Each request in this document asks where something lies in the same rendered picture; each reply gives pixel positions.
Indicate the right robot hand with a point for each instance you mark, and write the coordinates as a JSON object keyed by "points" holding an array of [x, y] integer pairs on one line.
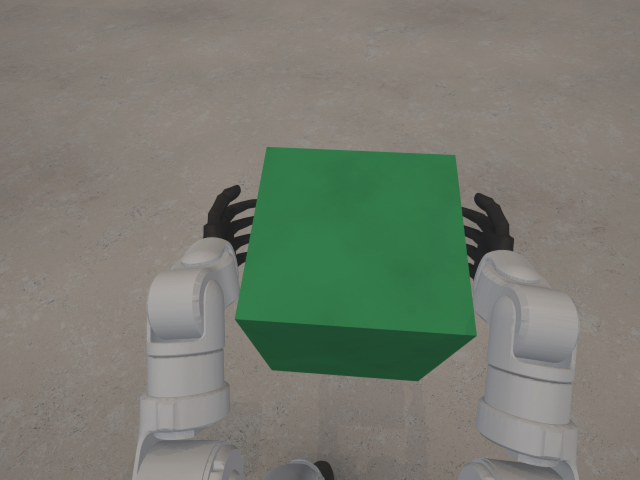
{"points": [[495, 227]]}

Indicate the left robot upper arm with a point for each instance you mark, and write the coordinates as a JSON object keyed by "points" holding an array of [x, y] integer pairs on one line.
{"points": [[192, 460]]}

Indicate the robot right forearm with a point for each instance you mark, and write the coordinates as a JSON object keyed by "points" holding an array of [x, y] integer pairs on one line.
{"points": [[531, 360]]}

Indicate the carton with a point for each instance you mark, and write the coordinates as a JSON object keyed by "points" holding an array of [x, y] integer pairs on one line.
{"points": [[357, 264]]}

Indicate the right robot upper arm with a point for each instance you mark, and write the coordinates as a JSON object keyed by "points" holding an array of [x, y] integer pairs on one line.
{"points": [[493, 469]]}

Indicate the left robot shin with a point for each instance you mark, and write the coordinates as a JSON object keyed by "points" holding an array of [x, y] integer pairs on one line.
{"points": [[307, 463]]}

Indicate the robot left forearm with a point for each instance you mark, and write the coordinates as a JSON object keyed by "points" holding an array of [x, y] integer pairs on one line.
{"points": [[186, 391]]}

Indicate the left robot hand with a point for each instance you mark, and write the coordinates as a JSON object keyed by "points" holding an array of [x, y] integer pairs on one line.
{"points": [[219, 220]]}

